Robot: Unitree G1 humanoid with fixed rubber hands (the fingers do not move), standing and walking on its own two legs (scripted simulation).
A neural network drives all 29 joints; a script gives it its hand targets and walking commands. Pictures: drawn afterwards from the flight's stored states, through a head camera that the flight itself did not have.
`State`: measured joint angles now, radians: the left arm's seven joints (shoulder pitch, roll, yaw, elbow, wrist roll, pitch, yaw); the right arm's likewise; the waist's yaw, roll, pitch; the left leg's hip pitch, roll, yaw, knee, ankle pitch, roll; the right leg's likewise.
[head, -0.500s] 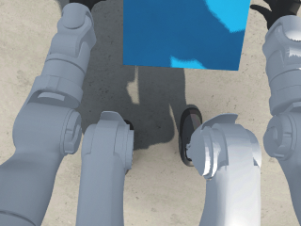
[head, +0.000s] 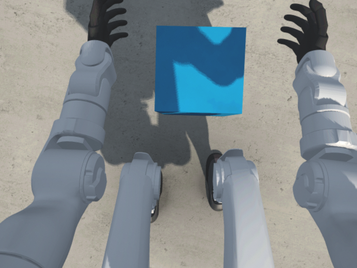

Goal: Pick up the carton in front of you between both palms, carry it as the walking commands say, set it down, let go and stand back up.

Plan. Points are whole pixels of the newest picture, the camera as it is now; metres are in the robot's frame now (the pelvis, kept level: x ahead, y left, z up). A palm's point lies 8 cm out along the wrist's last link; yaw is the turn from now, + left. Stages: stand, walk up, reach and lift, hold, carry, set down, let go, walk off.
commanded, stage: set down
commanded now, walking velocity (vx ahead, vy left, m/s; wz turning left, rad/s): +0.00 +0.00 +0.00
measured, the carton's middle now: (196, 80) +0.50 -0.05 -0.35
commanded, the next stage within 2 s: let go in 0.50 s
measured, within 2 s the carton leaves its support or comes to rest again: neither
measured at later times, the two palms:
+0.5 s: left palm out of the picture +0.53 +0.14 +0.04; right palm out of the picture +0.49 -0.26 +0.04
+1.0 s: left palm out of the picture +0.41 +0.18 +0.15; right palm out of the picture +0.38 -0.27 +0.16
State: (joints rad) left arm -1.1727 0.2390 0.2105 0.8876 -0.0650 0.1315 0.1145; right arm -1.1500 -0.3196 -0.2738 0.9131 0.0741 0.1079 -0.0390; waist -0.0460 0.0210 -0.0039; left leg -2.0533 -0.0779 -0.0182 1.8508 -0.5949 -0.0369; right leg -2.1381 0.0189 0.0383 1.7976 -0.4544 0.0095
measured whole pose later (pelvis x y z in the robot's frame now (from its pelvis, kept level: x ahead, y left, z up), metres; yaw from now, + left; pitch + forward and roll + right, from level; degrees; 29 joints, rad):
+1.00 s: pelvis +0.09 -0.01 +0.25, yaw -2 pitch +29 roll +1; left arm -0.30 0.15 0.16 0.60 0.05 0.04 0.00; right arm -0.28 -0.21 -0.17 0.59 -0.03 0.03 0.07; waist -0.03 0.00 -0.09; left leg -0.94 -0.03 -0.07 0.78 -0.35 -0.03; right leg -1.01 0.03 0.04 0.78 -0.27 -0.01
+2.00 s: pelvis +0.14 +0.00 +0.29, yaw -7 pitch +2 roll -1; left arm 0.33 0.26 0.04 0.70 0.03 -0.06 0.00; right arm 0.28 -0.29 -0.04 0.59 -0.04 -0.03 -0.03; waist -0.01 0.02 -0.04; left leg -0.19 0.03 0.03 0.56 -0.41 0.00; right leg -0.29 0.07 0.10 0.56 -0.31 0.00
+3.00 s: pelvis +0.15 -0.01 +0.28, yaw -14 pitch +2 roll +1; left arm 0.32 0.25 0.00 0.77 0.02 0.01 0.04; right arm 0.40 -0.28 -0.01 0.77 -0.03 0.04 -0.05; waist -0.03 0.00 -0.04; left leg -0.17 0.05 0.16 0.62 -0.48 -0.01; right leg -0.37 0.10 0.19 0.73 -0.38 -0.01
